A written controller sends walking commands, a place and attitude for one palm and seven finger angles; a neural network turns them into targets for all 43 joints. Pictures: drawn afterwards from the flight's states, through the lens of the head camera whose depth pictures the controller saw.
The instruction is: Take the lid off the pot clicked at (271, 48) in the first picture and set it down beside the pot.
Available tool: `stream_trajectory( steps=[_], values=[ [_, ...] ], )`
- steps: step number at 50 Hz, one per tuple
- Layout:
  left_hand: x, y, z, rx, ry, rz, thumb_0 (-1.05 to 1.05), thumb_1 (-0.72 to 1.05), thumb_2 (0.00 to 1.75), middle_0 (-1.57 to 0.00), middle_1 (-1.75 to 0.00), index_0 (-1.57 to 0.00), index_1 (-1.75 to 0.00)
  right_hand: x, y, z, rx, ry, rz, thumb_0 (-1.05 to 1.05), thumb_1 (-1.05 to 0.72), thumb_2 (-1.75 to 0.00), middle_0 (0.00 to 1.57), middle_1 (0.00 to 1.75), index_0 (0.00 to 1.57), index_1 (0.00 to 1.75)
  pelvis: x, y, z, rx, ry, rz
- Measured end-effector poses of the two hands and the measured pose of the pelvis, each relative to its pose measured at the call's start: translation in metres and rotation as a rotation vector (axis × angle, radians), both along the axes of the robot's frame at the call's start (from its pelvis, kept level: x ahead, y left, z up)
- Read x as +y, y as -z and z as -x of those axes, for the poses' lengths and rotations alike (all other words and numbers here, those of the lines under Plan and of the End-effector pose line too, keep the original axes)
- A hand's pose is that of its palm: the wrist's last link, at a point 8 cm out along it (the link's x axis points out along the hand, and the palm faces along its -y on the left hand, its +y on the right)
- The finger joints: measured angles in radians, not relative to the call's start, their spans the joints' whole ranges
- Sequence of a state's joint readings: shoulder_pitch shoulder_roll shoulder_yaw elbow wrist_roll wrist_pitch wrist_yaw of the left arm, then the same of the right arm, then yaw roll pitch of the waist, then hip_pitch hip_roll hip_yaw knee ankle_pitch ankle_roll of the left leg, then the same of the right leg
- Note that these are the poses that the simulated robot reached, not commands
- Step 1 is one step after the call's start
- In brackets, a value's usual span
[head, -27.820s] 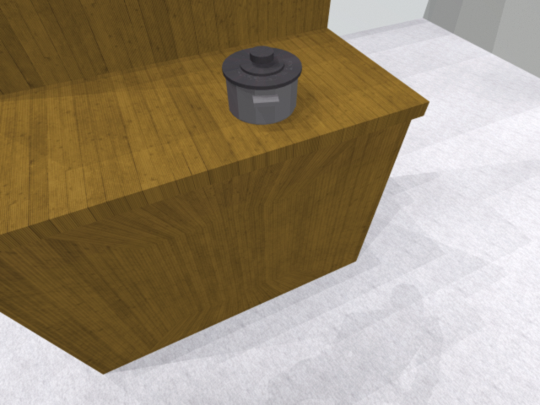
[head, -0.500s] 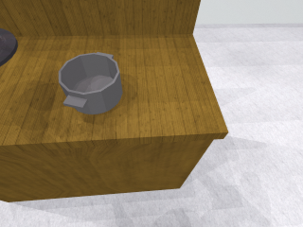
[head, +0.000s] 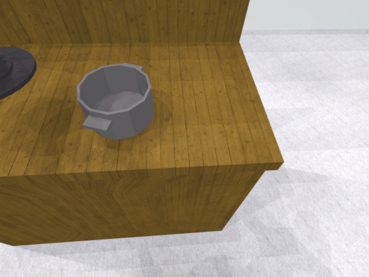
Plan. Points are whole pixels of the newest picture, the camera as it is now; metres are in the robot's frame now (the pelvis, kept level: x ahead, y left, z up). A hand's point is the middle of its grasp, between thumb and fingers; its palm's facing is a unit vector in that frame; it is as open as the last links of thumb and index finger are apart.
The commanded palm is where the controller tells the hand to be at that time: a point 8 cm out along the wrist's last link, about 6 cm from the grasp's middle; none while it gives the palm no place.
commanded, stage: lower the lid onto the table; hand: left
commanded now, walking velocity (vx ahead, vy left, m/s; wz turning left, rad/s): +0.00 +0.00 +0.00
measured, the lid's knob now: out of the picture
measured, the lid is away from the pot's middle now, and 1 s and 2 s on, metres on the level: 0.23 0.22 0.23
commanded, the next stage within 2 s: open the fingers wide in 1.80 s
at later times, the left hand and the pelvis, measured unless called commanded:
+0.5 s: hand out of the picture +0.44 +0.35 +0.19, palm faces -0.38 -0.19 -0.90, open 8.4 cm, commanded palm +0.48 +0.36 +0.27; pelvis -0.01 +0.00 +0.00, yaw +0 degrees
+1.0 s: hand out of the picture +0.45 +0.36 +0.16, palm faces -0.43 -0.19 -0.88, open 8.4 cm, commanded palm +0.49 +0.36 +0.23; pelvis +0.00 +0.01 -0.01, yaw +0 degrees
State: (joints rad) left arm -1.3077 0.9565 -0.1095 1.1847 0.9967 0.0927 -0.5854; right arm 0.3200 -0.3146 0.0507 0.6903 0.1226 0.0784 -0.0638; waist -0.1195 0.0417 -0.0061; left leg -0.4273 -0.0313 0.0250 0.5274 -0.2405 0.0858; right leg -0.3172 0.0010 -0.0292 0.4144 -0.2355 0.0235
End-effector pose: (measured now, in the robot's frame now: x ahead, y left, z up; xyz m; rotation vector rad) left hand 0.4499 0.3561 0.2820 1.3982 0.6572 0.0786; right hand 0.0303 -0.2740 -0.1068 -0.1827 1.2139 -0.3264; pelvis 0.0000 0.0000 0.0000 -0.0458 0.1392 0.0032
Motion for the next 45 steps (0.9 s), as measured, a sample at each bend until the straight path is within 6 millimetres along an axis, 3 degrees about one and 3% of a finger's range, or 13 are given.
stream_trajectory(
  steps=[22, 45],
  values=[
    [0.001, 0.029, 0.004, 0.054, 0.044, 0.003, -0.03, 0.22, 0.90, -0.80, -1.03, -0.52, -0.85, -0.004, -0.003, 0.031, 0.051, 0.022, 0.043, 0.00, -0.90, -0.90, 0.20, 0.30, 0.20, 0.30, 0.003, 0.002, 0.008, 0.002, 0.000, 0.007],
    [0.005, 0.060, -0.004, 0.088, 0.068, 0.036, -0.03, 0.23, 0.90, -0.80, -1.04, -0.51, -0.85, 0.000, -0.001, 0.032, 0.066, 0.035, 0.044, 0.00, -0.90, -0.90, 0.20, 0.30, 0.20, 0.30, 0.006, 0.006, 0.005, 0.033, 0.008, 0.013]
  ],
)
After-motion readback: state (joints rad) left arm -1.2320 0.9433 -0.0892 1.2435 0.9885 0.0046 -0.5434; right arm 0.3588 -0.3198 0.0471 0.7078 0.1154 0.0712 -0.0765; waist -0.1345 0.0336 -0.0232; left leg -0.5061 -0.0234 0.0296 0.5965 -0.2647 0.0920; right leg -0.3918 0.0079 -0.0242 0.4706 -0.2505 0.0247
